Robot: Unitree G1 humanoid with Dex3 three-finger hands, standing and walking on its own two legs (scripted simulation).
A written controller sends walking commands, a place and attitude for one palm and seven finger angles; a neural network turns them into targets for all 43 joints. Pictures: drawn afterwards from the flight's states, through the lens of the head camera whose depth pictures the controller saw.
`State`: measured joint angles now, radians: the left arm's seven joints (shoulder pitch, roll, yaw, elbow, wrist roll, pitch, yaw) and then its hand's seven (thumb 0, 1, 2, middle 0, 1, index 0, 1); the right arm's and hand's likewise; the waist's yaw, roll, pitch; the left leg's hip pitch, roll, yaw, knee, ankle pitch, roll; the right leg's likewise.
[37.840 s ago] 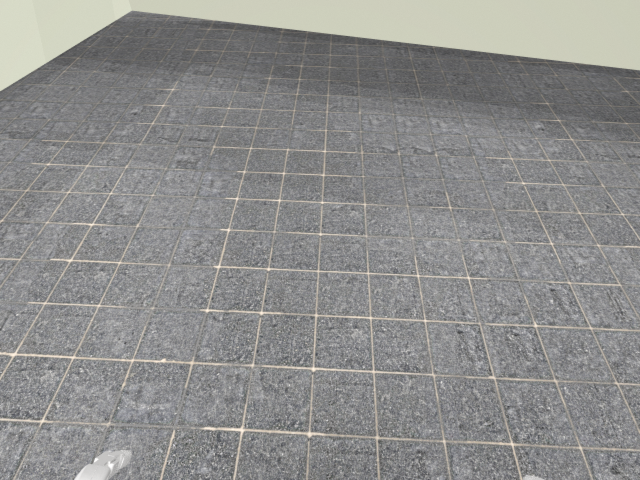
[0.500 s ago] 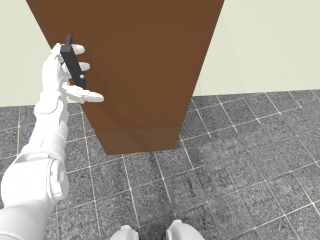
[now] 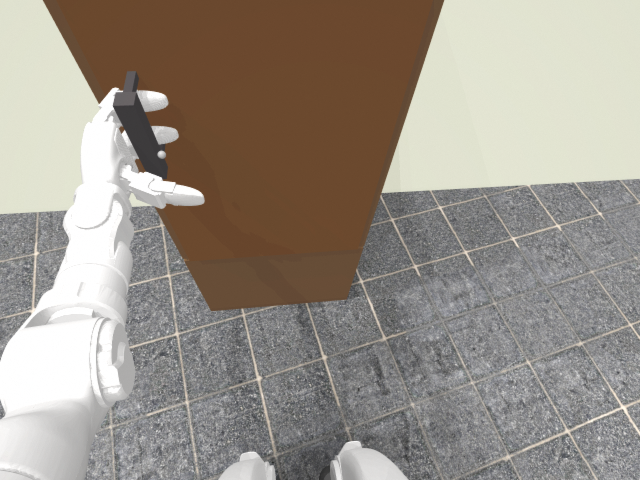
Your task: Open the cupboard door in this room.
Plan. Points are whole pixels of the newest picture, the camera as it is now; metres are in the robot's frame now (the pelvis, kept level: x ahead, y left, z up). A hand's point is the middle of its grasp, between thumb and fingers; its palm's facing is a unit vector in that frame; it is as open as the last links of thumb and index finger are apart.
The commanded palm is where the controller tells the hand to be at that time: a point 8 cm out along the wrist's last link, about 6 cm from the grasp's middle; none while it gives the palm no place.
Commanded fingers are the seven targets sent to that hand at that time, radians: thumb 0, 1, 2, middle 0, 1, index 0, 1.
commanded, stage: slide the fingers in behind the handle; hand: left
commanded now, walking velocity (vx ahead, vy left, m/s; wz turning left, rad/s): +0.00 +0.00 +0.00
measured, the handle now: (145, 128) +0.54 +0.18 +0.09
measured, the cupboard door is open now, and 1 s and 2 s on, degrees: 0 0 42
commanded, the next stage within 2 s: close the thumb around the handle in 0.10 s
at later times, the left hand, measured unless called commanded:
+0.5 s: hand (159, 157) +0.50 +0.16 +0.08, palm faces +0.01 -1.00 +0.00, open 11.3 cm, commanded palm +0.47 +0.21 +0.09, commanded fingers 0.00 0.40 0.68 -0.36 -1.30 -0.36 -1.30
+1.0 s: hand (164, 155) +0.50 +0.16 +0.08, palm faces +0.01 -1.00 +0.00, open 5.4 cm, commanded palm +0.47 +0.20 +0.09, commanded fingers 0.00 0.90 0.90 -0.40 -1.35 -0.40 -1.35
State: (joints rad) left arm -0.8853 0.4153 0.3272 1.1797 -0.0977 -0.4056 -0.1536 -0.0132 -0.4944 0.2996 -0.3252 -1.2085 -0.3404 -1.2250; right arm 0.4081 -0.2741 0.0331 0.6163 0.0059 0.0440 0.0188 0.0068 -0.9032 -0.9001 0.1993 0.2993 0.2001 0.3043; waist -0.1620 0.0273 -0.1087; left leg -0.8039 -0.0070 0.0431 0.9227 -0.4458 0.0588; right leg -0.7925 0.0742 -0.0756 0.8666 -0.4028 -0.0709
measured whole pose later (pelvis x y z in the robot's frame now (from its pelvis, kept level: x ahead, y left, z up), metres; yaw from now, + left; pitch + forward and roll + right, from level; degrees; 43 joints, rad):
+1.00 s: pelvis +0.00 +0.02 +0.00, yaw -1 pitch +18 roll -2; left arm -0.87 0.37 0.32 1.17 -0.09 -0.41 -0.12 0.00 0.76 0.85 -0.37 -1.34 -0.39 -1.35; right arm 0.42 -0.27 0.03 0.62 0.00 0.06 0.02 0.01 -0.90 -0.90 0.20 0.30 0.20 0.30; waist -0.16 0.04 -0.12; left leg -0.80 -0.01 0.06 0.93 -0.46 0.08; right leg -0.79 0.07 -0.06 0.87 -0.41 -0.05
